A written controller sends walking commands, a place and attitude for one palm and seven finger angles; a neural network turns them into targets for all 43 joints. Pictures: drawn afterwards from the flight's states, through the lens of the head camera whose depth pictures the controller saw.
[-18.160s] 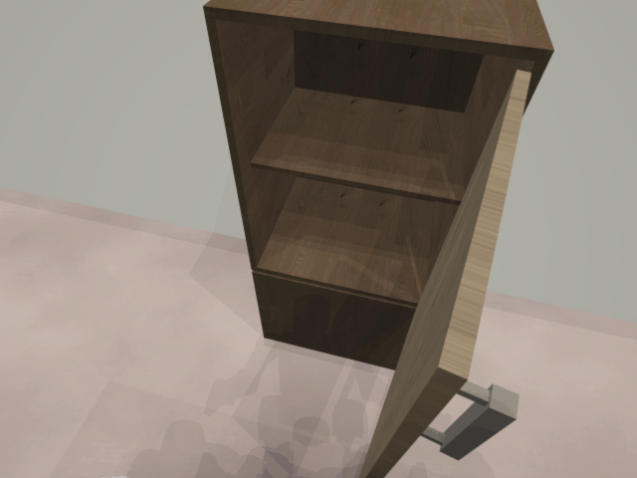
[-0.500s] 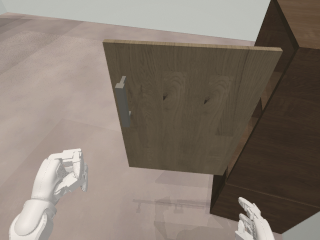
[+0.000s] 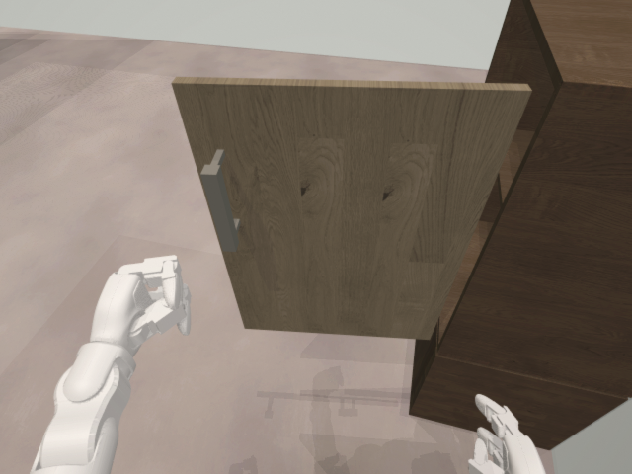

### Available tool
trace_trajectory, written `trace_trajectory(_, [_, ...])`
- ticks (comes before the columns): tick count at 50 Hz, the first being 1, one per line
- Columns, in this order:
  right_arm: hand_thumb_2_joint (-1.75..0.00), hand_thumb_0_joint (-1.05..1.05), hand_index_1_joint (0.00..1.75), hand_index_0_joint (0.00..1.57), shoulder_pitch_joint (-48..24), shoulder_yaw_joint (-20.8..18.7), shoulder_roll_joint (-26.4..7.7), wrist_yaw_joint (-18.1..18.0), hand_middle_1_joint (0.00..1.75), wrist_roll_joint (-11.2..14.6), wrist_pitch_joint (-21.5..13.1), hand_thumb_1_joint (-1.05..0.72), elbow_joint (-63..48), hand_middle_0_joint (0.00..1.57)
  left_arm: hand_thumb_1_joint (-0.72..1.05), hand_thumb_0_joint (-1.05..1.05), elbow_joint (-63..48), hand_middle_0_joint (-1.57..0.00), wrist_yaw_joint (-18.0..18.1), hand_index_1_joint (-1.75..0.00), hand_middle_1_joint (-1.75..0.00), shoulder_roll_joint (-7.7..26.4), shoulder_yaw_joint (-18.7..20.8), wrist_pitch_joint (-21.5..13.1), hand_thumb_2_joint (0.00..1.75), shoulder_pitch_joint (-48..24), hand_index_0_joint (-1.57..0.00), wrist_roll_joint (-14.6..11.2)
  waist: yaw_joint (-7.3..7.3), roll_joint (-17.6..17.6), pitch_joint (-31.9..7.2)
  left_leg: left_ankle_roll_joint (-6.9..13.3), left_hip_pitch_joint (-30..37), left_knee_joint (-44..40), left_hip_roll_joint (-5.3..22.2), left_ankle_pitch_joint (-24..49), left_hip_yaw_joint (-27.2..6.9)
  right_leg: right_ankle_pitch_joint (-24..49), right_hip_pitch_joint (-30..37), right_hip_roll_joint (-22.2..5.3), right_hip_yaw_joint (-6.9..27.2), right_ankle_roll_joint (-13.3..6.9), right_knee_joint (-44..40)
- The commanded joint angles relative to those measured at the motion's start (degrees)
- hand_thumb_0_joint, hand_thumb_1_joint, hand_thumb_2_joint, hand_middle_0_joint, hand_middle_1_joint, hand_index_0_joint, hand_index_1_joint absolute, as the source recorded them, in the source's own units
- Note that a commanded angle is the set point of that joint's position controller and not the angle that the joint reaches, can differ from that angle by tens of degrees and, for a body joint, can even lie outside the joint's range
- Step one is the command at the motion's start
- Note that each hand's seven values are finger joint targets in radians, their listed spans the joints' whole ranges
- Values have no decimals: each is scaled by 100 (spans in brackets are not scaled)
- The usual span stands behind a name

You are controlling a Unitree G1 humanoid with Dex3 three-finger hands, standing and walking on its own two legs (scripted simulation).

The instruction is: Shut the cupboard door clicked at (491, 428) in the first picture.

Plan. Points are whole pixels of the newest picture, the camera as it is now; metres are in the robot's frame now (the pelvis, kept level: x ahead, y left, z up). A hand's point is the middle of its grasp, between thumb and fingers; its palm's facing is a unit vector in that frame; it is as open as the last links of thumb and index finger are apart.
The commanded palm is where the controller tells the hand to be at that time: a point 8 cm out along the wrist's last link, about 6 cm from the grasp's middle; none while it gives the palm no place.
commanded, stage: bring the fist close to the handle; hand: left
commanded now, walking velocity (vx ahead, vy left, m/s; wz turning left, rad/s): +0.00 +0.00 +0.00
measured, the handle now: (225, 202) +0.47 +0.16 +0.10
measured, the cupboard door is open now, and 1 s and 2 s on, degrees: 100 100 90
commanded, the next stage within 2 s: push the door shut along its arc in 1.00 s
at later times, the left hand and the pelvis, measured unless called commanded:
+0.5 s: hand (225, 265) +0.35 +0.14 +0.09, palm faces -0.04 -1.00 -0.03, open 3.1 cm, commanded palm +0.33 +0.19 +0.10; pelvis +0.01 +0.00 +0.00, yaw -1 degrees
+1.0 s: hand (224, 259) +0.36 +0.14 +0.10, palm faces -0.02 -1.00 -0.03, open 3.2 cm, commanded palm +0.34 +0.19 +0.10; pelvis +0.01 +0.01 +0.00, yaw -1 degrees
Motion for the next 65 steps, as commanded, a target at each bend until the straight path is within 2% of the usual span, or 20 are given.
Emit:
trace_trajectory(1, [-90,0,30,20,-576,-316,-609,-11,30,-11,-293,-90,-978,20,90,0,-1113,-130,135,-150,-150,711,388,-377,90,-1218,-130,-2,46,-212,-1047,-47,735,-465,244,1126,-164,1618,101,-382,344,275,-631])
trace_trajectory(6, [-90,0,30,20,-585,-315,-601,44,30,-24,-154,-90,-1002,20,90,0,-1084,-130,320,-150,-150,663,336,-390,90,-1577,-130,92,17,-163,-1001,-61,733,-461,251,1161,-124,1677,43,-368,336,272,-595])
trace_trajectory(8, [-90,0,30,20,-544,-335,-619,46,30,-42,-111,-90,-974,20,90,0,-987,-130,390,-150,-150,778,442,-419,90,-1696,-130,125,10,-459,-1125,-42,685,-429,260,1194,-108,1806,172,-382,399,306,-603])
trace_trajectory(11, [-90,0,30,20,-545,-330,-595,50,30,-17,-61,-90,-941,20,90,0,-977,-130,430,-150,-150,640,240,-479,90,-2133,-130,178,-57,-68,-1117,-63,841,-426,261,1205,-109,1732,4,-353,345,269,-559])
trace_trajectory(15, [-90,0,30,20,-503,-340,-590,63,30,-16,-14,-90,-902,20,90,0,-789,-130,511,-150,-150,411,-19,-487,90,-2460,-130,236,-101,-78,-1208,-66,976,-433,281,1231,-158,1673,-81,-331,301,245,-550])
trace_trajectory(17, [-90,0,30,20,-446,-339,-644,53,30,-22,64,-90,-818,20,90,0,-427,-130,573,-150,-150,564,77,-428,90,-2606,-130,285,-144,-370,-1091,-52,865,-413,292,1192,-169,1663,-89,-332,327,266,-597])
trace_trajectory(18, [-90,0,30,20,-453,-331,-610,64,30,-15,96,-90,-833,20,90,0,-375,-130,575,-150,-150,307,-168,-414,90,-2828,-130,302,-198,-311,-1088,-50,894,-437,284,1156,-156,1628,-162,-330,316,271,-593])
trace_trajectory(21, [-90,0,30,20,-450,-329,-616,68,30,-10,186,-90,-814,20,90,0,-122,-130,677,-150,-150,375,-99,-383,90,-3252,-130,328,-192,-235,-1113,-69,906,-463,282,1049,-172,1471,-212,-325,308,250,-600])
trace_trajectory(22, [-90,0,30,20,-425,-339,-653,57,30,-24,232,-90,-765,20,90,0,78,-130,746,-150,-150,626,119,-381,90,-3331,-130,356,-176,-479,-1093,-54,832,-451,299,987,-176,1410,-174,-326,340,265,-641])
trace_trajectory(29, [-90,0,30,20,-301,-384,-589,161,30,-44,352,-90,-790,20,90,0,314,-130,871,-150,-150,155,-186,-547,90,-3675,-130,432,-126,-71,-1641,-113,1211,-363,321,1795,-147,2135,-60,-298,265,203,-415])
trace_trajectory(31, [-90,0,30,20,-223,-408,-625,173,30,-40,414,-90,-744,20,90,0,616,-130,904,-150,-150,269,-67,-522,90,-3663,-130,447,-157,-382,-1497,-111,1082,-358,334,1784,-139,2203,-77,-287,267,227,-437])
trace_trajectory(32, [-90,0,30,20,-211,-421,-675,177,30,-66,461,-90,-763,20,90,0,756,-130,931,-150,-150,547,218,-500,90,-3379,-130,464,-42,-594,-1521,-92,950,-364,322,1746,-118,2272,82,-299,297,245,-455])
trace_trajectory(35, [-90,0,30,20,-299,-417,-619,212,30,-50,543,-90,-911,20,90,0,400,-130,911,-150,-150,467,203,-534,90,-3254,-130,438,33,-316,-1640,-106,965,-409,295,1890,-22,2565,293,-327,330,240,-426])
trace_trajectory(37, [-90,0,30,20,-295,-424,-642,202,30,-57,587,-90,-922,20,90,0,331,-130,922,-150,-150,608,317,-565,90,-3076,-130,456,38,-487,-1582,-97,909,-417,318,1914,-32,2599,361,-317,323,245,-439])
trace_trajectory(39, [-90,0,30,20,-316,-427,-597,200,30,-27,589,-90,-932,20,90,0,89,-130,878,-150,-150,317,11,-627,90,-3361,-130,437,-104,-248,-1461,-85,1047,-408,328,1843,-14,2460,122,-288,318,255,-476])
trace_trajectory(42, [-90,0,30,20,-317,-440,-633,159,30,-42,589,-90,-890,20,90,0,0,-130,895,-150,-150,533,158,-680,90,-3431,-130,422,-125,-306,-1431,-71,1039,-410,325,1613,-35,2194,90,-281,346,264,-541])
trace_trajectory(45, [-90,0,30,20,-356,-426,-588,138,30,-9,563,-90,-869,20,90,0,-49,-130,824,-150,-150,227,-173,-707,90,-3641,-130,398,-221,-80,-1345,-84,1157,-451,332,1459,-76,1910,-114,-257,304,238,-568])
trace_trajectory(53, [-90,0,30,20,-377,-394,-619,110,30,-7,590,-90,-813,20,90,0,457,-130,840,-150,-150,288,-121,-633,90,-3813,-130,402,-207,-286,-1260,-70,1043,-566,311,1023,-136,1397,-173,-265,298,231,-669])
trace_trajectory(57, [-90,0,30,20,-348,-393,-653,104,30,-19,630,-90,-769,20,90,0,694,-130,824,-150,-150,610,114,-677,90,-3965,-130,432,-210,-411,-1264,-66,985,-529,319,1077,-128,1489,-115,-270,331,236,-664])
trace_trajectory(65, [-90,0,30,20,-215,-390,-661,117,30,9,662,-90,-679,20,90,0,1432,-130,519,-150,-150,367,-188,-759,90,-4900,-130,382,-343,-150,-1343,-100,1162,-485,319,1187,-215,1487,-402,-244,266,189,-574])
